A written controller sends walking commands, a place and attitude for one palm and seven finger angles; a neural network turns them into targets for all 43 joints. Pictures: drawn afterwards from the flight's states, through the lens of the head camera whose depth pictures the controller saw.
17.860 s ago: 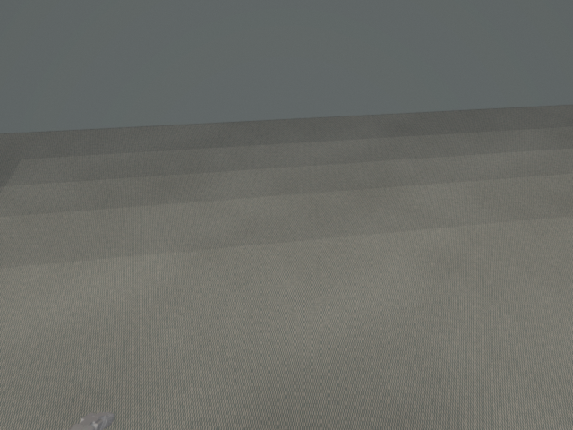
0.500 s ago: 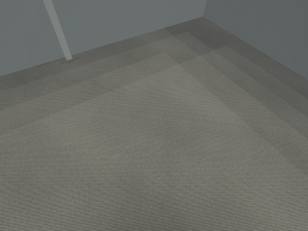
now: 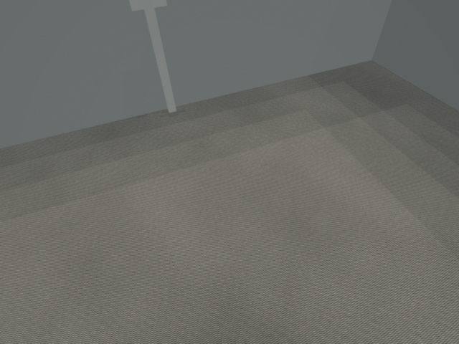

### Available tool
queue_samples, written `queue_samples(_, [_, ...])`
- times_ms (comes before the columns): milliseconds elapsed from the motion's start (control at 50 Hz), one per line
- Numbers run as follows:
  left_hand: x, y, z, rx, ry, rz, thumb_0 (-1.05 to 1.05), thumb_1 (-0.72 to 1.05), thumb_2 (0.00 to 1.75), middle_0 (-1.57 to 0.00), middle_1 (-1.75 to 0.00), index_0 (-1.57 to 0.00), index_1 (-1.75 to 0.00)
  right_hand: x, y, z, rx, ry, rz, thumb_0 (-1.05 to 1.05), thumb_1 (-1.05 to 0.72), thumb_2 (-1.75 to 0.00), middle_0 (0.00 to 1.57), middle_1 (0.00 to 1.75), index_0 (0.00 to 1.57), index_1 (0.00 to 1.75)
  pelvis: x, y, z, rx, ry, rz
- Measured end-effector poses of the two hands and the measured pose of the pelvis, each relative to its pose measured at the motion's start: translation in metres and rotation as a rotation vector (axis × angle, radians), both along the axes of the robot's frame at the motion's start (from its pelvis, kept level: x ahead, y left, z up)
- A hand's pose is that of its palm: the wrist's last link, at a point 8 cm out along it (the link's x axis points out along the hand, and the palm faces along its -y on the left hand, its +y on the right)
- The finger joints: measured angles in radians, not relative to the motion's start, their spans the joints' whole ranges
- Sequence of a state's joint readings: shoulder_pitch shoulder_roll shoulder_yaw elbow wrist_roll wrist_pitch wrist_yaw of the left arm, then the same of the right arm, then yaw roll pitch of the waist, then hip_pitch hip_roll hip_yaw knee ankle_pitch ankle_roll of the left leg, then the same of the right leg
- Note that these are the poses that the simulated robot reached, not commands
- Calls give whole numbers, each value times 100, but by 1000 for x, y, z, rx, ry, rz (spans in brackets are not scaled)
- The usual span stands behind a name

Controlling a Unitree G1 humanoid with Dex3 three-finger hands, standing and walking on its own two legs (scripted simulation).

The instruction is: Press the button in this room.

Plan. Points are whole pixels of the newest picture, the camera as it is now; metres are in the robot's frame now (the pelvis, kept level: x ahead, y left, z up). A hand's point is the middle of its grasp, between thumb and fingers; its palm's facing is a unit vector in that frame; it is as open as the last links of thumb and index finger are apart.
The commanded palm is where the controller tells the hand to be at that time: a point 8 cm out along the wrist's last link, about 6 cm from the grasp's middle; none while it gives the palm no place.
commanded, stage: turn or walk to find it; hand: left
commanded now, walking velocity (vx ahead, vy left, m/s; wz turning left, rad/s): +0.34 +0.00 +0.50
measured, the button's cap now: out of the picture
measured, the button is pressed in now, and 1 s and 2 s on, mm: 0 0 0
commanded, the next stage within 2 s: stand and wait in 1.40 s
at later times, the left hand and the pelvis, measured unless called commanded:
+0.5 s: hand out of the picture +0.01 +0.21 -0.18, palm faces +0.31 -0.94 -0.16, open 7.4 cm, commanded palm none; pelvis +0.16 +0.08 -0.02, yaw +13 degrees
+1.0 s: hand (131, 224) +0.44 +0.30 -0.15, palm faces +0.26 -0.94 -0.21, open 7.3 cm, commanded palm none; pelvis +0.38 +0.09 -0.01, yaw +17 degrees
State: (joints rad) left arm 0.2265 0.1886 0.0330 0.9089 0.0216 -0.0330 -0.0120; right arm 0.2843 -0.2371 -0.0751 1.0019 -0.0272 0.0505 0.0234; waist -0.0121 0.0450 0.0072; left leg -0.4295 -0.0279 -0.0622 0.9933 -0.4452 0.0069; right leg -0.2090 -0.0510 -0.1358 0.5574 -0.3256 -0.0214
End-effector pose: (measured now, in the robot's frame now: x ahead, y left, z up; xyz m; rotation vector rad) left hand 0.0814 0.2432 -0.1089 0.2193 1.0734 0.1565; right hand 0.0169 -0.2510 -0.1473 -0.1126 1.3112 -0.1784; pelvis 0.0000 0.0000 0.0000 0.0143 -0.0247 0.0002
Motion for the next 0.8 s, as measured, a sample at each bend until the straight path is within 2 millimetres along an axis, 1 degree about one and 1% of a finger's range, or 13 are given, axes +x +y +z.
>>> queue_samples(120, [-59,-11,0,-16,183,126,1,91,90,-20,-29,-20,-30,51,-7,13,14,-20,68,1,-91,-90,20,30,20,30,26,-4,13,22,5,72])
queue_samples(220, [-97,-19,-4,-54,319,242,1,91,90,-20,-29,-20,-30,107,8,15,17,-9,161,1,-91,-90,20,30,20,30,55,4,13,17,17,135])
queue_samples(280, [-114,-24,-8,-85,395,310,1,91,90,-20,-29,-20,-30,152,30,12,23,-15,238,1,-92,-90,19,30,20,29,75,14,9,9,24,171])
queue_samples(360, [-129,-25,-15,-139,504,391,1,91,90,-20,-29,-20,-30,229,74,8,31,-68,349,1,-92,-90,19,30,20,29,106,36,0,-5,33,204])
queue_samples(400, [-131,-21,-22,-170,562,417,1,91,90,-20,-29,-20,-30,269,101,5,29,-126,392,1,-92,-90,19,30,20,29,124,51,-9,-6,34,216])
queue_samples(440, [-125,-11,-31,-198,605,429,1,91,90,-20,-29,-20,-30,302,123,3,20,-201,409,1,-91,-90,20,30,20,30,141,67,-18,-9,28,226])
queue_samples(460, [-116,-4,-34,-203,610,427,1,91,90,-20,-29,-20,-30,313,132,4,20,-227,408,0,-91,-90,20,30,20,30,148,72,-19,-7,22,226])
queue_samples(500, [-87,14,-38,-194,576,415,1,91,90,-20,-29,-20,-30,327,143,10,19,-254,395,0,-91,-90,20,30,20,30,161,81,-16,-7,11,218])
queue_samples(540, [-44,35,-40,-174,497,390,1,91,90,-20,-29,-20,-30,330,149,16,15,-251,378,0,-91,-90,20,30,20,30,175,87,-10,-7,1,221])
queue_samples(580, [5,57,-40,-149,390,366,1,91,90,-20,-29,-20,-30,328,152,19,13,-221,364,0,-91,-90,20,30,20,30,189,92,-3,-6,-5,231])
queue_samples(680, [128,95,-26,-103,139,310,1,92,90,-19,-29,-20,-30,329,133,24,-32,-153,299,-2,-95,-90,20,30,21,30,227,102,5,5,-2,249])
queue_samples(740, [193,106,-15,-86,36,276,1,92,90,-19,-29,-20,-30,326,124,20,-40,-80,275,-2,-94,-90,20,30,20,30,253,104,6,11,1,258])
queue_samples(800, [250,112,-8,-67,-22,235,1,92,90,-19,-29,-20,-30,324,116,13,-35,-5,241,-1,-93,-90,20,30,20,30,281,102,4,15,5,258])
